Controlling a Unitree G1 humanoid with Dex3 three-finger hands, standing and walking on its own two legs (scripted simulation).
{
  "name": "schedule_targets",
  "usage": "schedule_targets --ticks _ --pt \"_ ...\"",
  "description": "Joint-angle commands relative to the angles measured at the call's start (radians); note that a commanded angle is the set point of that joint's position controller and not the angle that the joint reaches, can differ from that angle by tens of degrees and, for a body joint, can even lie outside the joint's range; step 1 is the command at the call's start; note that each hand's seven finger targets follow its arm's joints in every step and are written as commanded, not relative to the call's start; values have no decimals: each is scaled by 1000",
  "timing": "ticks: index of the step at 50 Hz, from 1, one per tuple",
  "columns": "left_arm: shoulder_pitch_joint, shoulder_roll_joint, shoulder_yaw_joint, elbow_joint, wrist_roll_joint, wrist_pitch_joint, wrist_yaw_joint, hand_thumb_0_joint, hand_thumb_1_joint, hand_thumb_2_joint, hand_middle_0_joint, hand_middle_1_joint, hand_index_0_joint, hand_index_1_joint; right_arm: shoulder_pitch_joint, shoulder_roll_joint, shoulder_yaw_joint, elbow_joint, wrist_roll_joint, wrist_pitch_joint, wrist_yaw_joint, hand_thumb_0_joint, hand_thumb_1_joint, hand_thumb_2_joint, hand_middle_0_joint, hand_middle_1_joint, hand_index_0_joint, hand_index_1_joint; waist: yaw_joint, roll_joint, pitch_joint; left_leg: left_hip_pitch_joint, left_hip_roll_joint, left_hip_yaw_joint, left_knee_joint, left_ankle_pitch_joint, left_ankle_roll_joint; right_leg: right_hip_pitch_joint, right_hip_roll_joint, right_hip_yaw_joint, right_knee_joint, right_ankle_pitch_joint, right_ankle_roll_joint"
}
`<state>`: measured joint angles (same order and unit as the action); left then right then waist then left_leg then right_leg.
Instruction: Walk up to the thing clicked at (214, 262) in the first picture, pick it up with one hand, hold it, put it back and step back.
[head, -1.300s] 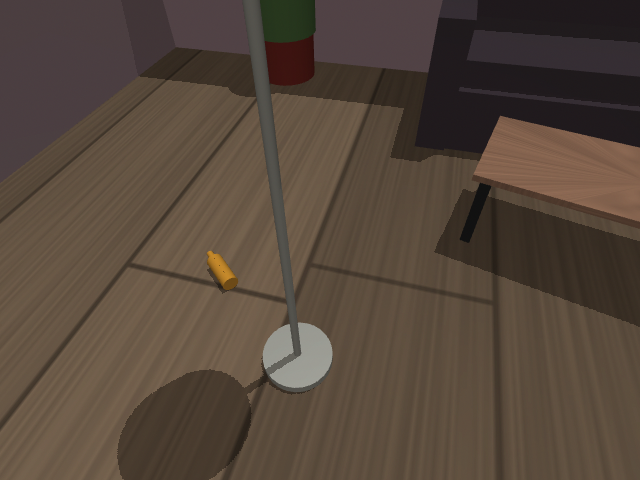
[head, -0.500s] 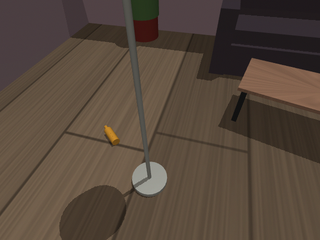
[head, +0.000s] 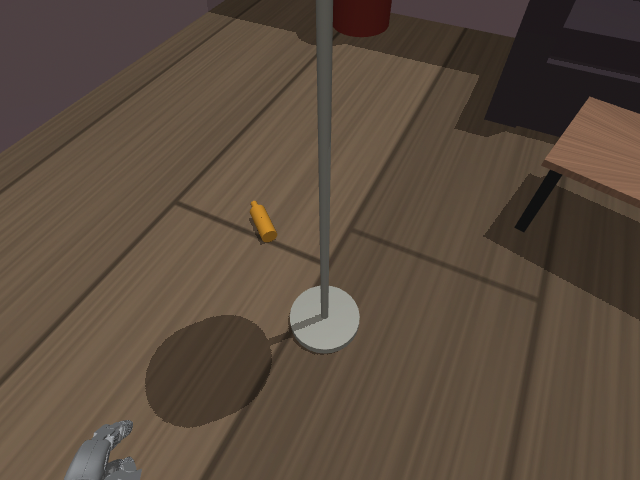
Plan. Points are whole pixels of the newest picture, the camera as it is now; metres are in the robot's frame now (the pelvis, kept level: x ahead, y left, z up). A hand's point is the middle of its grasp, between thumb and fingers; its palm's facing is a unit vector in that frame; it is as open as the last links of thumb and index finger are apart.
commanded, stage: walk up
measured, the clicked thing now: (261, 219) +1.12 +0.23 -0.74
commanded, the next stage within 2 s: none
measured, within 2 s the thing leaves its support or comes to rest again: neither
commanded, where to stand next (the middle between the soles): +0.07 +0.03 m, yaw +64 degrees
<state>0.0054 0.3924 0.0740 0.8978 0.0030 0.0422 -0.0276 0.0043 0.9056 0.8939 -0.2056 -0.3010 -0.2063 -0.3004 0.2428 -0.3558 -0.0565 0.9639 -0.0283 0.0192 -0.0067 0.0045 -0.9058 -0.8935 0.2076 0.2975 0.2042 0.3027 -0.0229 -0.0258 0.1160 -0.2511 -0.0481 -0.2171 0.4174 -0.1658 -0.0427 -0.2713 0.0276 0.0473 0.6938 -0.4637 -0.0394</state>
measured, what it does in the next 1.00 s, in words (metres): steps on the spot, turning left: left foot, then right foot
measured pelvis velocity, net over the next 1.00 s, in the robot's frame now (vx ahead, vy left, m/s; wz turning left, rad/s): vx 0.02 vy -0.05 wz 0.83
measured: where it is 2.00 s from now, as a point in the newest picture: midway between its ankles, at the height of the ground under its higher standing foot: outside the picture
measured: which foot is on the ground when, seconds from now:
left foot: down 0.00-0.04, up 0.06-0.42, down 0.44-0.76, up 0.78-1.00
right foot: down 0.00-0.46, up 0.48-0.72, down 0.74-1.00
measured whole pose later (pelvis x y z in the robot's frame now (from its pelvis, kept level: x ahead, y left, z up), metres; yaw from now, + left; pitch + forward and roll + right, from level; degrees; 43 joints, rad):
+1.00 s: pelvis +0.02 -0.05 -0.01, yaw +48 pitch -2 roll +2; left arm 0.31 0.44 0.06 0.72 0.04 -0.04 0.00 0.00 0.90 0.89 -0.21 -0.30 -0.21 -0.30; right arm 0.26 -0.44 -0.09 0.71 -0.02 0.06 0.06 0.01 -0.91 -0.89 0.20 0.30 0.20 0.30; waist 0.04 0.03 0.12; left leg -0.46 0.01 -0.05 0.97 -0.43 -0.02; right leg -0.29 -0.17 -0.17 0.66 -0.32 0.01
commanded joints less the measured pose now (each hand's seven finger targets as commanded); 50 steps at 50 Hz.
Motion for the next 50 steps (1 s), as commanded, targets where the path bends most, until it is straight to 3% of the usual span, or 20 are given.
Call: schedule_targets --ticks 1,2,4,5,8,15,20,21,22,23,24,27,33,36,37,38,39,40,43,50 --pt "150 181 72 -82 20 -33 13 0 900 900 -200 -300 -200 -300 -118 -217 -55 -192 3 -22 -9 0 -900 -900 200 300 200 300 137 15 -207 -159 66 -110 141 171 124 326 -82 77 -362 141 -19" --pt "165 267 87 -96 37 -34 22 0 900 900 -200 -300 -200 -300 -81 -156 -37 -219 11 -16 -6 0 -900 -900 200 300 200 300 133 -244 -193 -368 -67 60 333 -192 63 437 -317 275 -423 308 -86" --pt "0 272 86 -177 40 -34 14 0 900 900 -200 -300 -200 -300 -16 -233 -66 -221 -12 1 -13 0 -900 -900 200 300 200 300 59 -178 -147 -312 50 132 591 -363 33 143 -534 352 -464 269 -259" --pt "-18 231 76 -195 43 -41 12 0 900 900 -200 -300 -200 -300 -38 -256 -81 -228 -15 7 0 0 -900 -900 200 300 200 300 47 -123 -75 -292 76 114 651 -310 26 90 -488 305 -449 333 -264" --pt "6 186 62 -185 40 -51 18 0 900 900 -200 -300 -200 -300 56 -212 -70 -214 -9 10 38 0 -900 -900 200 300 200 300 11 -129 -77 -307 77 156 628 -158 39 189 -296 16 -341 540 -139" --pt "182 239 79 -234 39 -54 4 0 900 900 -200 -300 -200 -300 -47 -199 -75 -313 -12 18 60 0 -900 -900 200 300 200 300 97 -131 -63 -236 87 260 350 -133 50 254 -341 -54 -329 556 -87" --pt "162 270 64 -269 25 -48 -7 0 900 900 -200 -300 -200 -300 54 -228 -98 -312 -13 -1 49 0 -900 -900 200 300 200 300 10 -50 -136 38 50 305 146 -168 79 98 -359 -160 -99 508 -82" --pt "176 241 54 -277 20 -50 -6 0 900 900 -200 -300 -200 -300 135 -258 -115 -298 -17 -11 40 0 -900 -900 200 300 200 300 -33 37 -193 207 34 251 57 -132 122 -9 -294 -217 92 467 -32" --pt "235 174 39 -286 10 -49 -3 0 900 900 -200 -300 -200 -300 155 -337 -135 -316 -26 -20 28 0 -900 -900 200 300 200 300 -36 278 -197 342 203 -75 -47 -2 201 -242 -151 -268 353 211 39" --pt "223 157 30 -306 8 -40 -3 0 900 900 -200 -300 -200 -300 128 -400 -139 -348 -23 -28 17 0 -900 -900 200 300 200 300 -24 287 -209 340 373 -401 -42 86 354 -391 -31 -160 447 -172 70" --pt "171 214 38 -306 17 -40 4 0 900 900 -200 -300 -200 -300 145 -397 -142 -346 -1 -30 13 0 -900 -900 200 300 200 300 -45 194 -213 201 404 -431 -85 31 391 -311 -94 -23 472 -184 51" --pt "265 231 44 -242 10 -47 -2 0 900 900 -200 -300 -200 -300 9 -310 -101 -389 10 -22 1 0 -900 -900 200 300 200 300 21 164 -121 79 229 -121 -22 -32 261 -262 -128 -34 350 -72 39" --pt "336 207 51 -229 4 -67 30 0 900 900 -200 -300 -200 -300 11 -323 -110 -431 -24 -10 23 0 -900 -900 200 300 200 300 20 227 -111 -120 183 -141 60 226 271 -69 -50 -100 141 -12 35" --pt "427 217 60 -214 10 -89 47 0 900 900 -200 -300 -200 -300 -64 -283 -99 -469 -9 3 28 0 -900 -900 200 300 200 300 96 163 -167 -209 91 -105 234 215 187 122 -36 -90 -137 198 -4" --pt "466 295 81 -215 29 -97 56 0 900 900 -200 -300 -200 -300 -82 -214 -79 -486 0 5 24 0 -900 -900 200 300 200 300 134 -42 -150 -328 -8 -22 418 17 121 170 -202 126 -306 118 -50" --pt "393 400 101 -247 43 -104 61 0 900 900 -200 -300 -200 -300 -18 -172 -70 -476 -5 10 18 0 -900 -900 200 300 200 300 82 -247 -114 -448 -116 84 616 -407 55 133 -516 485 -438 132 -132" --pt "281 432 102 -268 37 -97 61 0 900 900 -200 -300 -200 -300 28 -256 -95 -449 -15 23 6 0 -900 -900 200 300 200 300 44 -220 -112 -402 -21 40 797 -449 50 22 -628 606 -477 96 -259" --pt "252 376 93 -277 27 -102 63 0 900 900 -200 -300 -200 -300 25 -304 -108 -422 -11 27 15 0 -900 -900 200 300 200 300 29 -97 -56 -396 15 21 853 -384 36 1 -579 475 -432 176 -276" --pt "258 315 82 -238 32 -110 65 0 900 900 -200 -300 -200 -300 64 -276 -112 -375 -3 18 50 0 -900 -900 200 300 200 300 20 -124 -68 -361 53 89 805 -226 22 43 -366 94 -312 251 -163" --pt "297 343 84 -252 38 -97 33 0 900 900 -200 -300 -200 -300 -26 -231 -87 -333 16 -5 58 0 -900 -900 200 300 200 300 90 -232 -93 -179 32 261 397 -291 26 59 -362 -74 -215 364 -158"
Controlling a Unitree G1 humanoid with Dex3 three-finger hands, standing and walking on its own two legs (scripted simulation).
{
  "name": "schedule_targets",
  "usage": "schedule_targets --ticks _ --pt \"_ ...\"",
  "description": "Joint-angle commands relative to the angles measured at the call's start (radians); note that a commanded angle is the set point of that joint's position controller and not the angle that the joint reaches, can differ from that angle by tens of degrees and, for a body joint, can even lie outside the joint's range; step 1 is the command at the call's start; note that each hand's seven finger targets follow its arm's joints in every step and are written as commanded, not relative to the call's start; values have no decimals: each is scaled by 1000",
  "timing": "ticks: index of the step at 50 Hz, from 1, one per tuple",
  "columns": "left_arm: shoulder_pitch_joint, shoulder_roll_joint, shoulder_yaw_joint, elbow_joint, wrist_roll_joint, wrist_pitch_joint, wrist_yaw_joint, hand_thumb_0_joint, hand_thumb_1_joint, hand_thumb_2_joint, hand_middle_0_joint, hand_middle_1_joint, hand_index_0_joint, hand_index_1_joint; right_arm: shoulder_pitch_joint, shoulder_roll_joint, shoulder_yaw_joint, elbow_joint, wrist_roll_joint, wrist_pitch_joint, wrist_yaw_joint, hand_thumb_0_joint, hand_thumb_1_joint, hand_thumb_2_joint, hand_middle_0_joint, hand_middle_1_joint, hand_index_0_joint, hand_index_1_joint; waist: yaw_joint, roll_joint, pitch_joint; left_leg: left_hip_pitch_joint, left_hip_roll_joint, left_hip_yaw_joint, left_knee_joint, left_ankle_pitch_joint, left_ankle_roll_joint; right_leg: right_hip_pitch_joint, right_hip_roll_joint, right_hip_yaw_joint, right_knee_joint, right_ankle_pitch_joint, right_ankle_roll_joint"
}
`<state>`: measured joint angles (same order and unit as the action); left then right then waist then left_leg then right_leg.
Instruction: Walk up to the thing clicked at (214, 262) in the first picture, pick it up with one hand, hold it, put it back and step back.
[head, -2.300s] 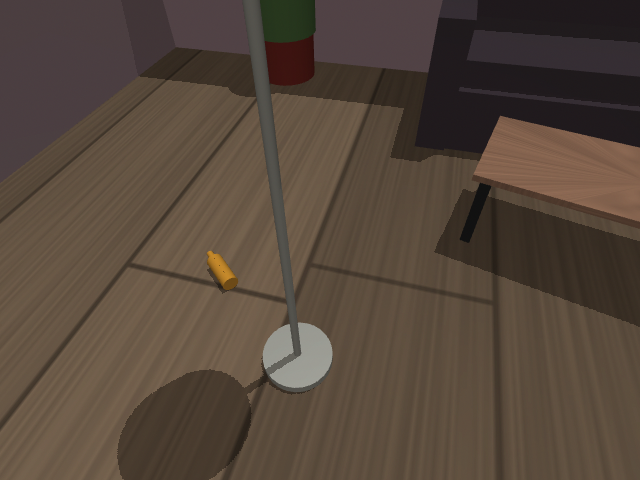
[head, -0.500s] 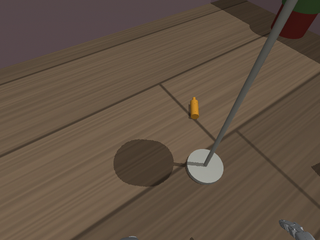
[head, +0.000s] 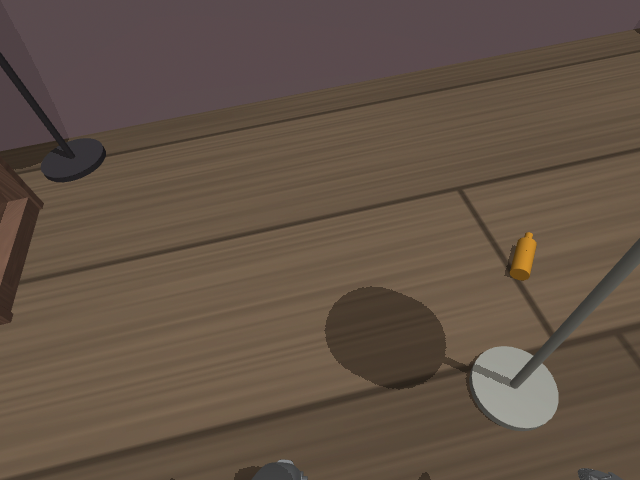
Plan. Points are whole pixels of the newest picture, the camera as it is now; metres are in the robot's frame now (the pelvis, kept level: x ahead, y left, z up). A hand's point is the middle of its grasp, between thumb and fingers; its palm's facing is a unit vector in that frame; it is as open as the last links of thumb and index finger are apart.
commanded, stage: walk up
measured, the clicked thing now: (524, 253) +0.94 -0.63 -0.73
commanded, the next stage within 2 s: stand in 1.40 s
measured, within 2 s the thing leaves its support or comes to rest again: neither
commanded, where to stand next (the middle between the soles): +0.09 +0.01 m, yaw +16 degrees
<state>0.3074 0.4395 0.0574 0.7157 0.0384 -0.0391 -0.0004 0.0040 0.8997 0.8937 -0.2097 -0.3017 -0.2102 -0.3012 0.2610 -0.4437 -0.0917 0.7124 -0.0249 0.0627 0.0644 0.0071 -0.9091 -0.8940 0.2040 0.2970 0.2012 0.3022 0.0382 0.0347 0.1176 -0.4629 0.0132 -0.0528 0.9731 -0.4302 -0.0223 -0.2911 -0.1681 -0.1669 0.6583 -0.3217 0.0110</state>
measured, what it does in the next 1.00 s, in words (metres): steps on the spot, turning left: left foot, then right foot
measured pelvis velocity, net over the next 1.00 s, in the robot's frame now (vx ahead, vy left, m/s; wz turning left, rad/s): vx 0.00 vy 0.02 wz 0.31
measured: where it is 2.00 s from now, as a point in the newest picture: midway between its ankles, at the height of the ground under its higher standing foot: outside the picture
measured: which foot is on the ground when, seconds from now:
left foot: up 0.00-0.08, down 0.10-0.40, up 0.42-0.62, down 0.64-1.00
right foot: down 0.00-0.10, up 0.12-0.36, down 0.38-1.00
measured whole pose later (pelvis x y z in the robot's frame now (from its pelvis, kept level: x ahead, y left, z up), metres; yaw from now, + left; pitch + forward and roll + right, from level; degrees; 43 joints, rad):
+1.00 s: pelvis +0.00 +0.02 +0.00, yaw +18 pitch -3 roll +0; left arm 0.20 0.39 0.00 0.99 0.00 0.00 -0.02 0.00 0.91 0.89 -0.21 -0.30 -0.21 -0.30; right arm 0.15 -0.36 0.00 0.98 0.00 -0.01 0.01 0.01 -0.91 -0.89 0.21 0.30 0.20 0.30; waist 0.02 0.00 0.07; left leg -0.29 -0.02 -0.05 0.62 -0.29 0.00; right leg -0.25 -0.05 -0.04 0.60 -0.31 0.02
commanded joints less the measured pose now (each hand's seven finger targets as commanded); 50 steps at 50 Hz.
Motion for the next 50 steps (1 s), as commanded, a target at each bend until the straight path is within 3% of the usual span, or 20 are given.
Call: schedule_targets --ticks 1,4,6,7,10,16,18,19,20,21,25,30,31,32,33,34,39,41,44,50 --pt "-25 296 98 -77 -2 -9 1 0 900 900 -200 -300 -200 -300 -12 -138 -50 -63 19 -54 -19 0 -900 -900 200 300 200 300 13 -302 -117 67 -39 121 -205 -11 9 81 -176 134 -151 218 -203" --pt "-33 236 68 -74 -13 20 -5 0 900 900 -200 -300 -200 -300 110 -173 -63 13 16 -76 -40 0 -900 -900 200 300 200 300 -52 -122 -183 346 -79 97 -445 81 38 -77 -122 45 110 2 -121" --pt "-34 148 39 -102 -29 34 -1 0 900 900 -200 -300 -200 -300 109 -363 -93 -27 -6 -90 -60 0 -900 -900 200 300 200 300 -71 243 -126 338 293 -636 -673 -78 256 -427 83 75 435 -306 -6" --pt "-109 233 61 -87 -22 27 16 0 900 900 -200 -300 -200 -300 98 -388 -98 -12 8 -89 -64 0 -900 -900 200 300 200 300 -99 173 -69 215 348 -701 -679 -12 341 -375 46 189 475 -323 -23" --pt "6 210 61 0 -36 24 13 0 900 900 -200 -300 -200 -300 -1 -255 -45 -16 12 -100 -90 0 -900 -900 200 300 200 300 -15 126 -73 197 192 -360 -500 329 255 -284 28 200 416 -207 -32" --pt "12 166 63 29 -28 18 5 0 900 900 -200 -300 -200 -300 -17 -235 -29 -17 9 -98 -92 0 -900 -900 200 300 200 300 -14 152 -132 90 152 -293 -377 533 246 -42 117 120 161 -147 -45" --pt "46 159 64 50 -22 5 11 0 900 900 -200 -300 -200 -300 -43 -198 -11 -21 26 -87 -93 0 -900 -900 200 300 200 300 25 108 -160 44 91 -246 -270 503 179 93 139 119 -63 14 -74" --pt "61 217 75 53 -5 -5 16 0 900 900 -200 -300 -200 -300 -30 -142 4 -28 37 -82 -95 0 -900 -900 200 300 200 300 28 -35 -162 -17 17 -198 -117 401 122 136 22 312 -175 45 -112" --pt "21 308 92 35 -4 -8 13 0 900 900 -200 -300 -200 -300 -38 -118 5 -39 39 -79 -100 0 -900 -900 200 300 200 300 25 -201 -146 -144 -124 -79 23 72 69 137 -203 614 -293 16 -224" --pt "-73 344 97 15 -6 -6 8 0 900 900 -200 -300 -200 -300 -20 -166 -14 -14 26 -75 -115 0 -900 -900 200 300 200 300 -6 -255 -111 -118 -61 -60 158 -227 51 35 -353 751 -341 33 -349" --pt "-88 253 71 45 -1 -11 9 0 900 900 -200 -300 -200 -300 -3 -176 -25 48 22 -86 -85 0 -900 -900 200 300 200 300 -23 -169 -16 -49 -20 2 42 -92 49 -31 -156 379 -243 70 -228" --pt "-114 229 57 50 -14 12 -7 0 900 900 -200 -300 -200 -300 56 -125 -17 111 18 -102 -68 0 -900 -900 200 300 200 300 -47 -208 -131 229 -70 113 -371 97 42 -45 -83 225 -91 92 -182" --pt "-94 184 41 51 -20 18 -7 0 900 900 -200 -300 -200 -300 62 -140 -23 121 11 -109 -74 0 -900 -900 200 300 200 300 -55 -142 -150 308 -66 62 -459 104 54 -86 -60 197 5 95 -150" --pt "-70 126 21 54 -27 24 -8 0 900 900 -200 -300 -200 -300 49 -163 -26 115 -1 -120 -82 0 -900 -900 200 300 200 300 -48 -36 -168 372 45 -162 -547 74 98 -175 -20 167 140 54 -92" --pt "-66 86 11 54 -44 32 -7 0 900 900 -200 -300 -200 -300 -19 -251 -32 82 -7 -127 -88 0 -900 -900 200 300 200 300 -25 134 -143 300 271 -513 -624 23 211 -267 102 131 188 -193 -29" --pt "-119 186 41 78 -33 35 8 0 900 900 -200 -300 -200 -300 -29 -301 -42 91 5 -123 -87 0 -900 -900 200 300 200 300 -63 88 -95 128 322 -569 -633 16 304 -167 74 207 267 -325 -32" --pt "-39 153 30 155 -43 22 5 0 900 900 -200 -300 -200 -300 -118 -208 3 120 14 -130 -90 0 -900 -900 200 300 200 300 -8 134 -128 177 194 -270 -499 450 207 -45 89 168 99 -161 -41" --pt "-28 138 26 183 -36 13 5 0 900 900 -200 -300 -200 -300 -142 -190 13 126 20 -116 -85 0 -900 -900 200 300 200 300 13 93 -133 128 154 -200 -451 410 162 83 116 141 -103 -3 -44" --pt "-136 214 26 175 -26 1 2 0 900 900 -200 -300 -200 -300 -115 -145 28 162 31 -104 -81 0 -900 -900 200 300 200 300 -39 -36 -110 134 31 -101 -437 147 71 45 -12 321 -188 63 -112" --pt "-180 167 -2 224 -32 -4 -6 0 900 900 -200 -300 -200 -300 -168 -145 40 229 23 -110 -66 0 -900 -900 200 300 200 300 -33 -54 -116 181 67 -141 -542 135 84 79 38 240 -242 21 -69"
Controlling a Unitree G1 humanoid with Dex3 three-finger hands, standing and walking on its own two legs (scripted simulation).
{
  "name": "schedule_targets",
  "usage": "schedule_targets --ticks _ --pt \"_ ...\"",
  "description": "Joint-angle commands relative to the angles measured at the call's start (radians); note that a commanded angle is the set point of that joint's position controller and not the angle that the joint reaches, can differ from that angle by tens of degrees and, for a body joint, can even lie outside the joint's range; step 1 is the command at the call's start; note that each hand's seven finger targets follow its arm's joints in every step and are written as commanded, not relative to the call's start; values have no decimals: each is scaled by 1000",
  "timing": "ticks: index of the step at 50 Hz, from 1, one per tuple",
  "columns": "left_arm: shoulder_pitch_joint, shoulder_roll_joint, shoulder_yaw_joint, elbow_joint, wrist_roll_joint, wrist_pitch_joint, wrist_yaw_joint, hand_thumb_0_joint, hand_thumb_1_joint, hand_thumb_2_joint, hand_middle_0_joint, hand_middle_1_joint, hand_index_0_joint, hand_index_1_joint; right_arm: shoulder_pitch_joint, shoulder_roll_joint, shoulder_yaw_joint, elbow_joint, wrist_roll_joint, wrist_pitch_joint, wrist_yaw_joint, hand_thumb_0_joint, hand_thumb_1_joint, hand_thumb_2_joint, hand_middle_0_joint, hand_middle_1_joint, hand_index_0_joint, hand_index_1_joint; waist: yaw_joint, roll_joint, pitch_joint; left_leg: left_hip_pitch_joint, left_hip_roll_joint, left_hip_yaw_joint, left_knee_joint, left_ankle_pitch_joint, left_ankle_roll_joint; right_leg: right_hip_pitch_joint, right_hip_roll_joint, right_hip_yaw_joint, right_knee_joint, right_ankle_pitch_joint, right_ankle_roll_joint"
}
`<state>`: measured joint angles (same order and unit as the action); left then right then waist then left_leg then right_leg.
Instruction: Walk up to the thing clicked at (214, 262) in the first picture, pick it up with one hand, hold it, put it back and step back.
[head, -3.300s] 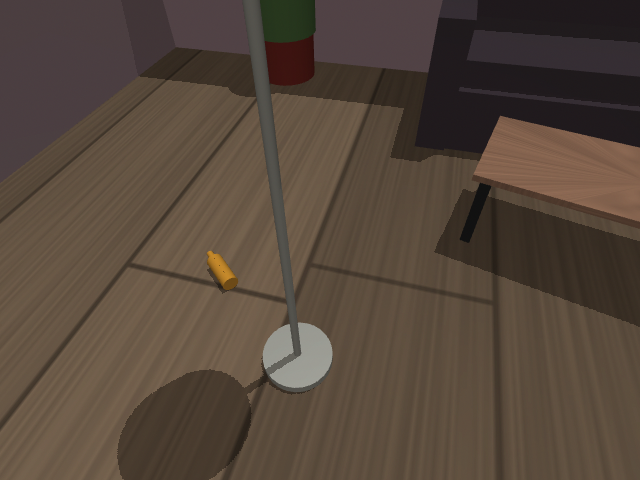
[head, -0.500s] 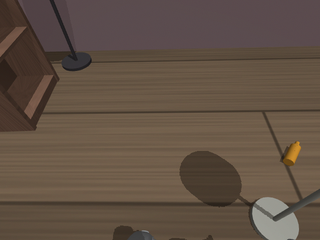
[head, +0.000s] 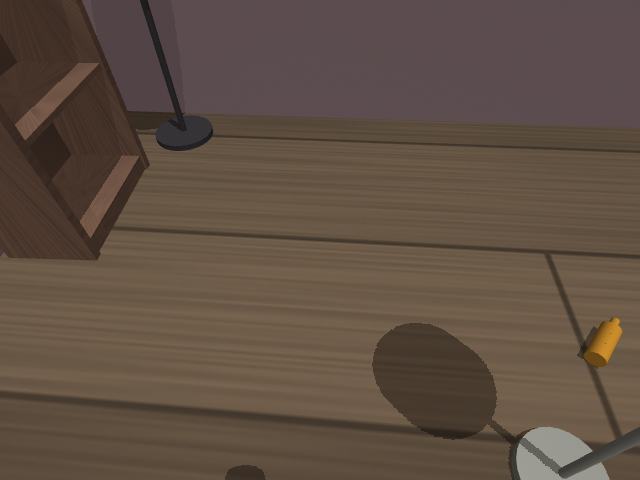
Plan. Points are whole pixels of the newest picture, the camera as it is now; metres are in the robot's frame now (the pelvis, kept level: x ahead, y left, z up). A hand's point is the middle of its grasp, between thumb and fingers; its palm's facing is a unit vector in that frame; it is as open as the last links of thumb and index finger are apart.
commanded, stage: walk up
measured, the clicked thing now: (605, 339) +0.69 -0.91 -0.73
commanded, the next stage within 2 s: stand in 0.40 s
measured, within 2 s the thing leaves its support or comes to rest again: neither
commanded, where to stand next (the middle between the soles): +0.08 -0.03 m, yaw -2 degrees
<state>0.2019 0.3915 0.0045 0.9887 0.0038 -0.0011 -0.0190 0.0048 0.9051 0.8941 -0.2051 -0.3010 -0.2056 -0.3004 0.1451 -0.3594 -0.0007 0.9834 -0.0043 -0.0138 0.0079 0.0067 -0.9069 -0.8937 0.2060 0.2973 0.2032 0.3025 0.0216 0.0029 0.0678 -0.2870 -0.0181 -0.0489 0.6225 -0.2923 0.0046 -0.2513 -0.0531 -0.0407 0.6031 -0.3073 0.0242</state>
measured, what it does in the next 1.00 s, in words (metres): stands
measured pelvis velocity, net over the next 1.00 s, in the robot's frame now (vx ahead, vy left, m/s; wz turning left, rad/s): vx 0.01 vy -0.02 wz -0.02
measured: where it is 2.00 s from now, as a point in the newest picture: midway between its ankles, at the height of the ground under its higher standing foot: outside the picture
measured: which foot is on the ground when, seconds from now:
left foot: down 0.00-1.00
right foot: down 0.00-1.00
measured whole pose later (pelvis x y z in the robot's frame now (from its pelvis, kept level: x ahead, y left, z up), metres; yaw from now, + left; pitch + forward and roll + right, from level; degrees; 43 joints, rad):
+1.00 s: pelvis +0.01 -0.02 +0.02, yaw -1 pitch -2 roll +0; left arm 0.09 0.36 0.00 1.14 0.00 -0.01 -0.01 0.00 0.90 0.89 -0.21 -0.30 -0.21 -0.30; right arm 0.08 -0.34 0.00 1.16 -0.01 -0.01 0.01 0.01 -0.91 -0.89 0.20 0.30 0.20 0.30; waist 0.00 0.00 0.05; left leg -0.13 0.02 -0.04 0.32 -0.15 -0.03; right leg -0.11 -0.02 -0.04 0.33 -0.18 0.01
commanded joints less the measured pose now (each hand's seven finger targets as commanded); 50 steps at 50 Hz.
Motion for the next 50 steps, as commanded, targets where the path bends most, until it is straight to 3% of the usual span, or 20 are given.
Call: schedule_targets --ticks 1,4,8,13,28,33,37,41,45,49,50 --pt "-74 213 50 -39 1 -45 13 0 900 900 -200 -300 -200 -300 -57 -226 -47 -32 3 -35 -9 0 -900 -900 200 300 200 300 -13 -15 -75 16 92 -132 -188 37 50 57 -85 115 -195 51 -80" --pt "-89 218 50 -13 -3 -48 17 0 900 900 -200 -300 -200 -300 -75 -219 -45 -1 7 -35 -11 0 -900 -900 200 300 200 300 -14 -10 -87 66 84 -104 -182 180 37 75 -101 110 -220 149 -76" --pt "-123 206 48 13 -5 -42 18 0 900 900 -200 -300 -200 -300 -87 -216 -43 30 6 -32 -13 0 -900 -900 200 300 200 300 -14 -6 -90 86 100 -109 -225 220 34 100 -93 84 -239 150 -63" --pt "-140 193 46 49 -4 -39 17 0 900 900 -200 -300 -200 -300 -110 -211 -40 59 2 -28 -13 0 -900 -900 200 300 200 300 -9 12 -79 81 103 -115 -272 200 28 129 -86 74 -276 116 -53" --pt "-166 190 35 101 -2 -39 23 0 900 900 -200 -300 -200 -300 -134 -197 -39 102 2 -21 -12 0 -900 -900 200 300 200 300 -15 -4 -101 160 132 -89 -332 287 7 163 -91 95 -329 205 -46" --pt "-170 193 35 106 0 -35 23 0 900 900 -200 -300 -200 -300 -131 -198 -40 111 0 -20 -13 0 -900 -900 200 300 200 300 -19 1 -101 168 135 -80 -352 261 5 158 -86 95 -334 177 -47" --pt "-163 187 33 103 0 -39 25 0 900 900 -200 -300 -200 -300 -127 -199 -41 117 1 -18 -13 0 -900 -900 200 300 200 300 -18 -11 -121 178 136 -69 -336 299 6 176 -91 97 -336 243 -45" --pt "-155 180 31 107 1 -33 24 0 900 900 -200 -300 -200 -300 -128 -199 -39 122 0 -16 -13 0 -900 -900 200 300 200 300 -18 19 -88 157 134 -70 -359 220 3 151 -83 96 -348 156 -42" --pt "-160 189 35 101 2 -34 25 0 900 900 -200 -300 -200 -300 -124 -191 -38 117 1 -15 -13 0 -900 -900 200 300 200 300 -20 -9 -97 161 135 -69 -351 253 4 158 -86 98 -341 185 -45" --pt "-152 179 33 100 2 -31 24 0 900 900 -200 -300 -200 -300 -116 -198 -37 118 -2 -15 -11 0 -900 -900 200 300 200 300 -18 9 -63 133 131 -71 -364 183 1 134 -79 100 -355 108 -43" --pt "-154 183 34 99 1 -32 24 0 900 900 -200 -300 -200 -300 -115 -196 -38 116 -3 -14 -11 0 -900 -900 200 300 200 300 -17 -8 -71 140 134 -69 -354 205 6 145 -85 105 -355 124 -44"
